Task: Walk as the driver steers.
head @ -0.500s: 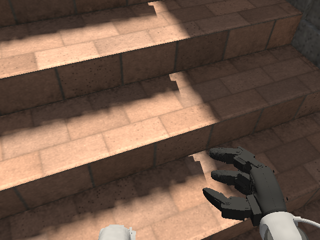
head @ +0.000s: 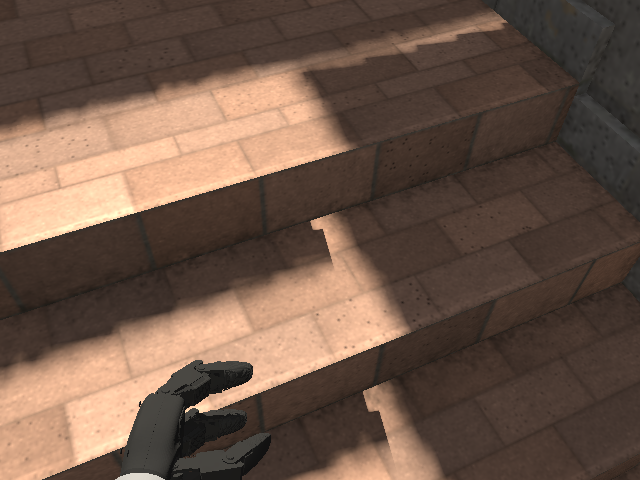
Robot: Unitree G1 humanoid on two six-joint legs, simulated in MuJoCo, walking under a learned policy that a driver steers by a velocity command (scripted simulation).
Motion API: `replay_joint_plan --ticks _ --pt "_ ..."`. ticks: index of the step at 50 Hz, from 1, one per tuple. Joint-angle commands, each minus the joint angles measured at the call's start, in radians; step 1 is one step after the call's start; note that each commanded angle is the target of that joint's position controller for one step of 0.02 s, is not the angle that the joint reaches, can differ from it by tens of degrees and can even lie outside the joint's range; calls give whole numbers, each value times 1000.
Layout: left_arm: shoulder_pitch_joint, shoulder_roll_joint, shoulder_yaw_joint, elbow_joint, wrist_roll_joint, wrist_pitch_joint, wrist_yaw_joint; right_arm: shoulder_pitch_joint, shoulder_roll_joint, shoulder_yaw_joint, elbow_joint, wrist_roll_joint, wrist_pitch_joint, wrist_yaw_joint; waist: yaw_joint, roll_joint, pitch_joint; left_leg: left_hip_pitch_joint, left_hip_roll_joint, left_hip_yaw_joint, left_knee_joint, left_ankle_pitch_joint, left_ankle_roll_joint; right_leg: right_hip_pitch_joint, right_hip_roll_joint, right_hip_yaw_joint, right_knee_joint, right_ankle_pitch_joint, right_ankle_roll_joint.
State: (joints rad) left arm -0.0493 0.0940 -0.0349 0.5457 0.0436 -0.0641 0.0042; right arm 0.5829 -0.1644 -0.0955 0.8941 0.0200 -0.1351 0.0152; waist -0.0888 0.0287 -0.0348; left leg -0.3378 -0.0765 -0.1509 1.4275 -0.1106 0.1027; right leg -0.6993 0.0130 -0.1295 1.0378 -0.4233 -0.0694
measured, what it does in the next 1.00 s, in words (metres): climbs, turning left: left foot 0.15 m higher, then right foot 0.15 m higher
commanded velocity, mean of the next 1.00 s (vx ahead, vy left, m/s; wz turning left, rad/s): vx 1.00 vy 0.00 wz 0.72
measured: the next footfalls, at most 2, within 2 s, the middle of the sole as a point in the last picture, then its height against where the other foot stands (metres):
left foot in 0.32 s outside the picture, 0.15 m higher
right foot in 0.60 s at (254, 293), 0.15 m higher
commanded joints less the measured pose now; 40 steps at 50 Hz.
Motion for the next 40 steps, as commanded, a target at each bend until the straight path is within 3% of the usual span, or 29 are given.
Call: replay_joint_plan --ticks 1,4,7,9,10,11,12,13,14,15,16,17,18,19,20,21,23,26,27,28,29,30,31,32,33,34,35,37,40 --pt "280 130 104 172 -16 -38 7 -351 26 24 -312 -75 17 -7 135 27 -93 -692 86 56 715 -71 34 657 -330 589 -632 148 -161" --pt "369 -13 57 341 7 -74 -7 -358 131 87 -325 -35 74 -3 35 -2 75 -874 77 21 883 -227 78 506 -304 281 -693 235 -68" --pt "350 59 57 427 9 -96 -21 -574 162 116 -448 -26 135 -47 -32 -101 206 -994 55 68 930 -375 103 328 -311 76 -918 186 4" --pt "305 81 45 446 -9 -87 -16 -711 110 130 -526 -12 144 -46 -84 -81 250 -777 74 146 449 -281 99 127 -194 -136 -1043 334 41" --pt "284 144 52 428 -24 -80 2 -646 44 123 -498 -12 154 -43 -117 -42 203 -511 59 273 223 -197 73 28 -166 -210 -1100 533 -4" --pt "230 211 51 368 -69 -86 23 -492 -18 100 -413 -24 155 -29 -156 -32 50 -190 13 358 166 -101 66 35 -163 -258 -1029 1122 -32" --pt "241 346 77 324 -100 -103 38 -391 -67 83 -369 -47 151 -24 -181 -78 -118 -50 -16 394 142 -119 58 212 -201 -223 -920 1667 -71" --pt "202 476 118 288 -109 -118 40 -221 -117 63 -333 -45 152 -30 -256 -125 -256 29 -16 373 49 -190 57 415 -252 -189 -695 2016 -78" --pt "147 518 144 236 -108 -112 24 -67 -174 39 -300 -47 139 -32 -305 -135 -378 158 -47 354 -62 -242 53 518 -285 -142 -417 2159 -81" --pt "158 481 152 195 -110 -96 -1 -64 -229 15 -295 -23 109 -22 -274 -103 -405 256 -90 255 -438 -200 63 544 -240 -98 -75 2041 -77" --pt "165 355 147 168 -64 -74 -24 -251 -222 -16 -314 24 94 -3 -167 75 -241 242 -79 39 -890 -101 110 376 -79 -35 327 832 -22" --pt "261 192 98 52 27 -76 -50 -349 -303 -30 -286 1 93 0 38 270 -111 395 56 -259 -753 848 207 -125 74 83 846 203 71" --pt "292 159 82 -7 58 -92 -48 -361 -293 -21 -312 -2 116 -17 71 44 -352 528 139 -549 -872 555 313 -262 50 223 1119 230 55" --pt "196 144 62 -76 24 -102 -46 -304 -270 -11 -275 -31 122 -33 40 39 -257 426 203 -764 -1059 52 333 -404 72 196 1268 171 61" --pt "66 81 31 -145 40 -100 -35 -243 -248 -2 -211 -56 107 -36 49 -26 -47 337 191 -721 -1094 -99 300 -586 60 201 1362 59 42" --pt "4 3 -8 -176 73 -91 -24 -161 -215 6 -139 -51 80 -29 58 -64 72 262 138 -572 -1061 -56 255 -668 30 206 1371 4 12" --pt "43 38 -16 -169 48 -54 -6 -209 -163 29 -121 -47 47 -22 130 -117 171 4 89 -341 -1085 -10 161 -579 -11 158 1161 -19 6" --pt "-195 -12 -54 -309 64 -28 27 -148 -153 35 -46 -44 15 -12 113 -38 178 -155 46 -219 -1257 20 136 -476 -49 106 880 -281 -24" --pt "-182 38 -49 -317 49 -11 28 -184 -171 26 -66 -27 33 -30 120 -75 136 -291 43 -181 -1403 269 176 -187 -42 19 598 -180 -2" --pt "-119 46 -43 -320 21 -18 32 -278 -190 15 -116 -14 46 -49 178 -101 67 -459 26 -151 -1415 585 166 264 -28 -1 340 -60 8" --pt "40 86 -11 -235 -14 -14 42 -257 -246 -5 -129 27 31 -53 220 -46 -136 -436 59 -147 -1282 1183 179 598 68 -50 337 8 13" --pt "254 156 33 -176 -17 0 60 -375 -373 -48 -171 32 9 -42 372 -5 -351 -297 98 -156 -1012 1629 144 780 48 72 284 84 2" --pt "413 211 66 -145 -10 7 67 -393 -418 -84 -196 27 -20 -22 437 8 -470 -118 114 -213 -683 1672 87 789 6 226 -14 -126 -49" --pt "543 313 109 -63 -11 -20 61 -490 -325 -74 -240 -4 -54 2 478 -231 -497 -133 -19 -124 -204 1279 11 877 -116 326 -217 -140 -80" --pt "550 329 128 36 -38 -15 52 -677 -124 -16 -295 -58 -80 22 471 -402 -271 -374 -141 -21 160 -10 -4 873 -187 400 -375 480 -126" --pt "397 315 126 33 15 -16 56 -470 -60 -4 -346 -66 -62 25 229 -363 -359 -622 -117 -88 478 -109 5 879 -392 854 -534 492 -219" --pt "313 205 109 51 23 -23 34 -454 -54 9 -356 -70 -25 18 166 -240 -305 -721 -40 -19 640 -104 22 862 -428 917 -557 172 -227" --pt "367 16 60 216 -7 -49 0 -475 81 79 -386 -96 40 7 79 -8 -18 -899 21 -15 814 -182 67 662 -335 634 -639 -33 -116" --pt "366 3 45 337 0 -87 -4 -605 101 114 -445 -43 97 -14 8 5 281 -965 6 -5 694 -373 71 326 -265 228 -831 199 -20"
